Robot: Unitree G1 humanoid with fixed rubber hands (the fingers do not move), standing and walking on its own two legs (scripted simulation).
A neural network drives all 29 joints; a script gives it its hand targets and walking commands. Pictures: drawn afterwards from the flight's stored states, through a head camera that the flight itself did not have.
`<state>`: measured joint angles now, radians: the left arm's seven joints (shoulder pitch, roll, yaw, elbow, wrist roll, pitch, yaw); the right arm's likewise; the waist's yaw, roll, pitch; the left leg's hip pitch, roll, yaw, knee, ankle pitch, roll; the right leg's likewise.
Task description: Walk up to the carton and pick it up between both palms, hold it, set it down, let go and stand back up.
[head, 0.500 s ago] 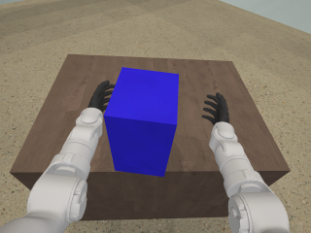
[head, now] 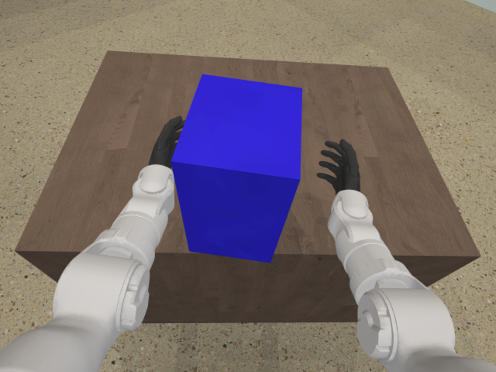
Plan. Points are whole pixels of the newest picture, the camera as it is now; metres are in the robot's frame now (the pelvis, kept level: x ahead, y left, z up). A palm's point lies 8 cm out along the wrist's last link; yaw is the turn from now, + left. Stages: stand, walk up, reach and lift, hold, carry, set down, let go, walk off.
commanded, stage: reach and lift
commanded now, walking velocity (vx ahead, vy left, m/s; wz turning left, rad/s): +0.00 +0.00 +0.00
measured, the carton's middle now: (239, 178) +0.44 -0.01 +0.03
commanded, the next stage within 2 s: none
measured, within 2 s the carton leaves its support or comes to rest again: leaves its support in 1.84 s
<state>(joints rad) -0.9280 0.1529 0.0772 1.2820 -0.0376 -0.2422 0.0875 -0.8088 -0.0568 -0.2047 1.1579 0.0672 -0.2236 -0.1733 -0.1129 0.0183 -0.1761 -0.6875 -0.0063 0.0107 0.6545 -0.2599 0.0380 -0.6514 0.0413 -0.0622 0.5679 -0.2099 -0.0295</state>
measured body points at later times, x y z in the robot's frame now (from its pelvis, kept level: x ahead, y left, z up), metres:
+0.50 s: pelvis +0.02 +0.00 +0.02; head +0.06 +0.03 +0.47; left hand +0.44 +0.10 +0.07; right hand +0.39 -0.15 +0.06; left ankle +0.02 +0.09 -0.72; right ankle +0.03 -0.10 -0.72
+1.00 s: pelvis +0.03 -0.01 +0.03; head +0.07 +0.01 +0.47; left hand +0.44 +0.10 +0.07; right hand +0.39 -0.15 +0.06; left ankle +0.02 +0.09 -0.72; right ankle +0.03 -0.10 -0.72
